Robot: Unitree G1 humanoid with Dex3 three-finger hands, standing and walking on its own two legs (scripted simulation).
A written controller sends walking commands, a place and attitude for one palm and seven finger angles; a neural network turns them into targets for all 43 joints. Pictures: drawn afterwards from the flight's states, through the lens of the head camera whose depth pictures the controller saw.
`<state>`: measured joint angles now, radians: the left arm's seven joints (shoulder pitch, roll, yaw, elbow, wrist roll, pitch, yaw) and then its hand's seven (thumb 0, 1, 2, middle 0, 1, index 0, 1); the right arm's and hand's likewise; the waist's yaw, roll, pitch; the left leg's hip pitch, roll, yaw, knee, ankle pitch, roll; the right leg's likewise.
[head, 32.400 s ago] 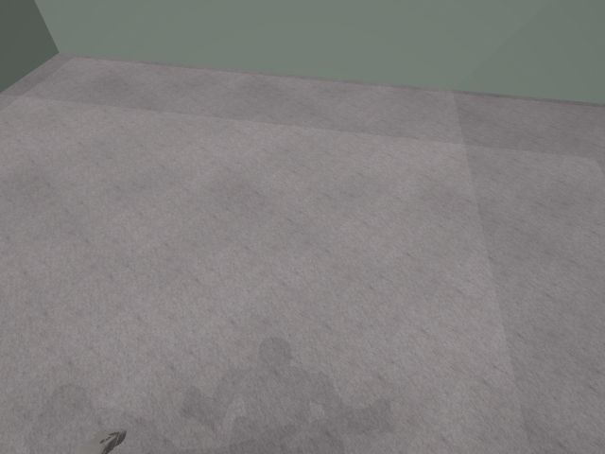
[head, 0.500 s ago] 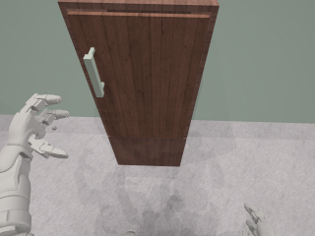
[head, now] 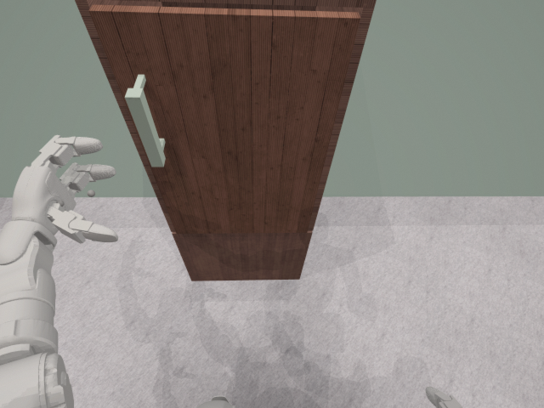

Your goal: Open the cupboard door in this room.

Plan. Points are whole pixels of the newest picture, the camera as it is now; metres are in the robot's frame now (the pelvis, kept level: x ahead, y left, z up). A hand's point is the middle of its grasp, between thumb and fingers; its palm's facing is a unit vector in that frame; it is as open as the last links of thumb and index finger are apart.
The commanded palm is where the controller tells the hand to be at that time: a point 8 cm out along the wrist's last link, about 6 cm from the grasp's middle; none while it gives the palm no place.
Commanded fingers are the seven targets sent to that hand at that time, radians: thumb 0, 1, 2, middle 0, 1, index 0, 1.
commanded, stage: move the hooked fingers beside the handle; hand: left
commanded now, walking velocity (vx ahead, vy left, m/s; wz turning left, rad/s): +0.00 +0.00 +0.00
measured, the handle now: (149, 123) +0.55 +0.22 +0.08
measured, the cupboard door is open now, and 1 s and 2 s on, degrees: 0 0 0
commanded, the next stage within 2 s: slide the fingers in behind the handle in 1.64 s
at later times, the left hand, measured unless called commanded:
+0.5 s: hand (109, 156) +0.46 +0.26 +0.09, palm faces +0.04 -1.00 -0.01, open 14.0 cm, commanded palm +0.44 +0.31 +0.09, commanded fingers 0.00 -0.50 0.30 -0.30 -1.20 -0.30 -1.20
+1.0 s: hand (113, 137) +0.50 +0.27 +0.09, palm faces +0.04 -1.00 -0.01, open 13.7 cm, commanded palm +0.48 +0.31 +0.08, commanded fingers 0.00 -0.50 0.30 -0.30 -1.20 -0.30 -1.20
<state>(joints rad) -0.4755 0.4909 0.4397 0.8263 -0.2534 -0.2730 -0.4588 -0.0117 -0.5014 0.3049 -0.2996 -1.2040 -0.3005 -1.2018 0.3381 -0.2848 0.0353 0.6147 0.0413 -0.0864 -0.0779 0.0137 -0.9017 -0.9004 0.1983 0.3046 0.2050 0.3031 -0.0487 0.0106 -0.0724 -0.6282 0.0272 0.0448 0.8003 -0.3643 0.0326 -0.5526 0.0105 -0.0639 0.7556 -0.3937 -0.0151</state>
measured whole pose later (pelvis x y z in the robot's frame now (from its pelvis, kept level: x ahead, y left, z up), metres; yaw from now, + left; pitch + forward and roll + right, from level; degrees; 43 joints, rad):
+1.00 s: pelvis +0.00 +0.00 -0.02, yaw -2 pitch +20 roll -3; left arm -0.91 0.75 0.51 1.26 -0.11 -0.31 -0.45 -0.01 -0.50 0.31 -0.30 -1.20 -0.34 -1.23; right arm 0.44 -0.30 0.05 0.61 0.01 0.08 -0.05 0.01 -0.90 -0.90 0.20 0.30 0.21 0.30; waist -0.17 0.01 -0.09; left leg -0.85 0.06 0.04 0.90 -0.40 0.03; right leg -0.77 0.04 -0.06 0.82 -0.40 -0.02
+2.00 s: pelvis +0.00 +0.01 -0.02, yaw -1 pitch +19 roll -4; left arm -0.89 0.65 0.45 1.22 -0.13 -0.31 -0.38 -0.01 -0.50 0.30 -0.30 -1.20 -0.30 -1.20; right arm 0.40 -0.28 0.05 0.61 0.01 0.09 -0.04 0.01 -0.90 -0.90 0.20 0.30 0.21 0.30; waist -0.16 0.02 -0.10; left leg -0.85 0.05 0.03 0.93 -0.41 0.05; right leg -0.76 0.03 -0.07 0.84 -0.41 0.00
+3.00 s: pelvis +0.00 -0.01 -0.02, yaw -1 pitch +17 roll -2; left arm -0.85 0.49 0.38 1.14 -0.13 -0.36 -0.23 -0.01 -0.50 0.30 -0.29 -1.20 -0.29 -1.20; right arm 0.40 -0.27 0.03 0.63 0.01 0.06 -0.01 0.01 -0.90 -0.90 0.20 0.30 0.20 0.30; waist -0.13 0.02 -0.11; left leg -0.81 0.05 0.03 0.91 -0.40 0.02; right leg -0.73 0.03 -0.07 0.85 -0.43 -0.02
